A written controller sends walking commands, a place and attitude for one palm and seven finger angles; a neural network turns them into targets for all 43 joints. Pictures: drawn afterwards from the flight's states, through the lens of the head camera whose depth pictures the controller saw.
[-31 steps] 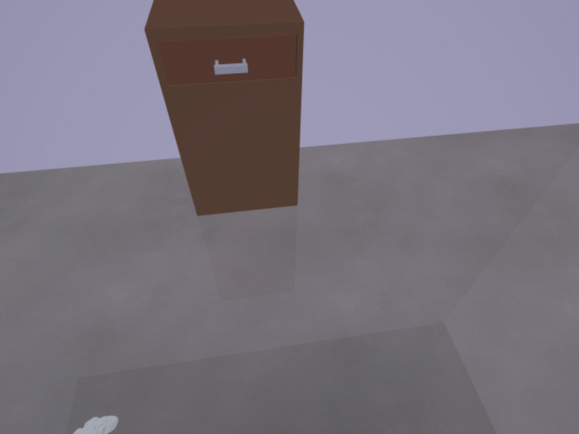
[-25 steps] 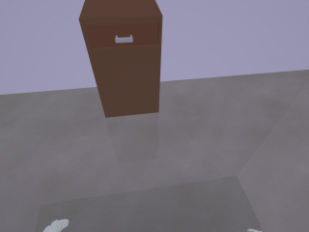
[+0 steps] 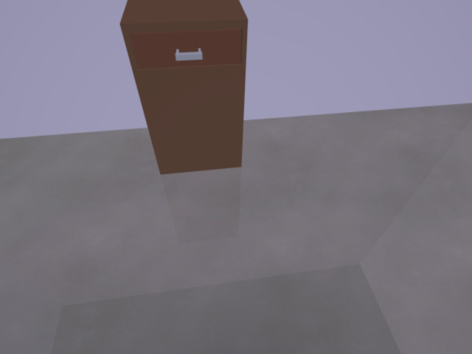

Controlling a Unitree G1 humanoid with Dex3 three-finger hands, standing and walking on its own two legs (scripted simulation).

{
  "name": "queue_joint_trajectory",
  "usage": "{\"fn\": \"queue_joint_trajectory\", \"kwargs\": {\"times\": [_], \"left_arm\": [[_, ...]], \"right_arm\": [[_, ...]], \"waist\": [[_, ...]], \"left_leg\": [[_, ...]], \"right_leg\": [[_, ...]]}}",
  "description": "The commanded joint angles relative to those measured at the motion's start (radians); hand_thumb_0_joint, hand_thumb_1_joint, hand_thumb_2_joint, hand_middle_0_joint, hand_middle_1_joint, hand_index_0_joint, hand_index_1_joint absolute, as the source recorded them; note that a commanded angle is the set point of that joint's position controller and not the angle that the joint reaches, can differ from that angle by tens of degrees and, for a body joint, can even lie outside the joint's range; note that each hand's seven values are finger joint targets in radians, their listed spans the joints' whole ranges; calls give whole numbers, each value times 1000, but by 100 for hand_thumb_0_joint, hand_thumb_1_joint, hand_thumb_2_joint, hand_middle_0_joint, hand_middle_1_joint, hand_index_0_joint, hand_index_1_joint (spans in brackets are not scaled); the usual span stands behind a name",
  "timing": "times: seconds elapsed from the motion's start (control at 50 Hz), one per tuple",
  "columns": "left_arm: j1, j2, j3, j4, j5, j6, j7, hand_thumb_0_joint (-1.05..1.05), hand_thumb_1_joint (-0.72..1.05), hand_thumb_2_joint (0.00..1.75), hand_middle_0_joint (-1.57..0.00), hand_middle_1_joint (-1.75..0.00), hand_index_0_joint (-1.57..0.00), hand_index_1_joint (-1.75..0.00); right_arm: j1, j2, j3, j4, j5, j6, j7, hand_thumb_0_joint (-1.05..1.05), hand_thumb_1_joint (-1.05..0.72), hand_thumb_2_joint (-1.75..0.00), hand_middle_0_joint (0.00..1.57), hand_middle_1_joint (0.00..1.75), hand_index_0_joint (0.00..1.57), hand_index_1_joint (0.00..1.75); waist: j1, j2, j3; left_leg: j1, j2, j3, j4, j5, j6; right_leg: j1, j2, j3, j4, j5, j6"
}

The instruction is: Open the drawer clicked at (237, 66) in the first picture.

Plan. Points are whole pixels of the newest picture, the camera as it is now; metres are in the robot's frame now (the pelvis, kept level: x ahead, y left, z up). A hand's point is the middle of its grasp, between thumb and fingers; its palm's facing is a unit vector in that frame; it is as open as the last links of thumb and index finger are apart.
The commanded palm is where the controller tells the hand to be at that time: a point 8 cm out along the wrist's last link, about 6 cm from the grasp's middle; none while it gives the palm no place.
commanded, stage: stand and wait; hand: left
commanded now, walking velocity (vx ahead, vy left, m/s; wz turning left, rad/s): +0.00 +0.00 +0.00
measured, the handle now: (188, 53) +1.18 +0.26 -0.05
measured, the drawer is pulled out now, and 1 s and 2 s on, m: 0.00 0.00 0.00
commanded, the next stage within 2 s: look at it before walking up in 0.20 s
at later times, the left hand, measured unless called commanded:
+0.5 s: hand out of the picture +0.08 +0.25 -0.15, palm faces -0.04 -0.94 -0.33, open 7.4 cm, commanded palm none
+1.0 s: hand out of the picture +0.07 +0.25 -0.16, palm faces -0.03 -0.94 -0.33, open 7.4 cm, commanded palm none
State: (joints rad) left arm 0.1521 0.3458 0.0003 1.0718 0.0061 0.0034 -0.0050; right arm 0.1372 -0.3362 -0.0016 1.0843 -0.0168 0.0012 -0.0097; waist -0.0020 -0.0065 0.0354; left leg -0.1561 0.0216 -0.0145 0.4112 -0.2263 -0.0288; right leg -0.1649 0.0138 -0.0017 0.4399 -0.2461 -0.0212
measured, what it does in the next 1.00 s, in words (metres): stands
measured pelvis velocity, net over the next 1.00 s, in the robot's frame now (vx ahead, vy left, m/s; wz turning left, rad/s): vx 0.00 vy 0.01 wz -0.02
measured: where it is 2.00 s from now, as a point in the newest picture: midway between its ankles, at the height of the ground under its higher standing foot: (248, 331)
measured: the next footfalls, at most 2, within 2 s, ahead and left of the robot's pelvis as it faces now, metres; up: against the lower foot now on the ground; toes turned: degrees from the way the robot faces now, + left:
left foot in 1.66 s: +0.38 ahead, +0.09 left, +0.00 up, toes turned -6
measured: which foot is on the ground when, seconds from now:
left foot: down 0.00-1.00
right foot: down 0.00-1.00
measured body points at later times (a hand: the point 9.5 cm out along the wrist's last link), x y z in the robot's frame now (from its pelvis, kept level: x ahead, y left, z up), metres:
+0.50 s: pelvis -0.01 +0.00 +0.00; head +0.00 +0.00 +0.45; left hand +0.08 +0.30 -0.13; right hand +0.07 -0.29 -0.13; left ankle +0.00 +0.14 -0.74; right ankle +0.00 -0.10 -0.74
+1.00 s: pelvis +0.00 +0.01 +0.00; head +0.00 +0.01 +0.45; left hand +0.07 +0.30 -0.13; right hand +0.07 -0.29 -0.13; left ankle +0.00 +0.14 -0.74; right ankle +0.00 -0.10 -0.74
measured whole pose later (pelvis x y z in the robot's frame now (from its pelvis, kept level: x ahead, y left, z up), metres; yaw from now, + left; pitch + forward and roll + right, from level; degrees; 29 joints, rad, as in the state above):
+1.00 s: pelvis +0.00 +0.01 +0.00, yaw -1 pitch -2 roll +0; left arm 0.15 0.33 0.00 1.09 0.01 0.00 0.00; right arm 0.12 -0.32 0.00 1.11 -0.02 0.00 -0.01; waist 0.00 -0.01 0.02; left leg -0.14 0.02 0.00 0.38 -0.21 -0.02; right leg -0.15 0.01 0.01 0.40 -0.22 -0.01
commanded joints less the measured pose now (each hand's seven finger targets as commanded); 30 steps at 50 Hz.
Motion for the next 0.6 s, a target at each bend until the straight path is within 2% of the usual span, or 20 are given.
{"fn": "queue_joint_trajectory", "kwargs": {"times": [0.0,0.1,0.16,0.4,0.54,0.58], "left_arm": [[-59,208,38,-62,1,-29,16,0,90,90,-20,-30,-20,-30],[-63,206,35,-54,2,-26,15,0,90,90,-20,-30,-20,-30],[-60,205,36,-52,3,-26,15,0,90,90,-20,-30,-20,-30],[-61,201,35,-53,5,-29,15,0,90,90,-20,-30,-20,-30],[-57,200,34,-51,4,-30,15,0,90,90,-20,-30,-20,-30],[-58,202,34,-52,5,-30,16,0,90,90,-20,-30,-20,-30]], "right_arm": [[-59,-198,-33,-65,5,-31,-8,0,-90,-90,20,30,20,30],[-56,-202,-33,-54,5,-31,-6,0,-90,-90,20,30,20,30],[-54,-201,-33,-52,6,-31,-5,0,-90,-90,20,30,20,30],[-54,-198,-33,-45,6,-33,-3,0,-90,-90,20,30,20,30],[-58,-202,-33,-42,6,-35,-4,0,-90,-90,20,30,20,30],[-56,-200,-33,-43,7,-34,-4,0,-90,-90,20,30,20,30]], "waist": [[4,-3,-75],[4,16,-52],[4,7,-57],[3,-3,-60],[4,19,-62],[2,5,-68]], "left_leg": [[13,89,-66,-54,137,52],[5,90,-75,-76,104,53],[8,90,-79,-73,109,54],[16,93,-77,-83,117,53],[25,96,-75,-86,137,52],[27,97,-76,-85,143,52]], "right_leg": [[9,-135,119,-101,146,-23],[-8,-128,123,-113,87,-20],[-8,-128,123,-116,85,-19],[-8,-130,123,-122,99,-16],[-4,-129,120,-119,131,-15],[3,-130,119,-118,141,-15]]}}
